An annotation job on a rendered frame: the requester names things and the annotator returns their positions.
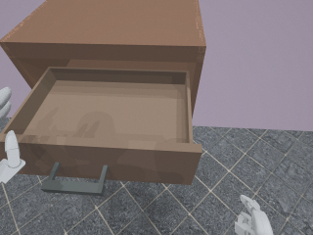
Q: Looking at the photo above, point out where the robot right hand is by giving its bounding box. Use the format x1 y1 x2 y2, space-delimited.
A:
235 194 274 235

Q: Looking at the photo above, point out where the handle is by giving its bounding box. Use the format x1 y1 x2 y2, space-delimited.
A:
40 162 109 197

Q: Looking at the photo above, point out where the cabinet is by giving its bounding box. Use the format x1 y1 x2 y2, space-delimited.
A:
0 0 206 119

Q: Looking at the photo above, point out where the drawer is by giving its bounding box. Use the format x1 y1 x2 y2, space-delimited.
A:
0 67 202 185

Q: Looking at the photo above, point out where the robot left hand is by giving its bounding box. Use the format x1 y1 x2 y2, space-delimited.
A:
0 86 25 184

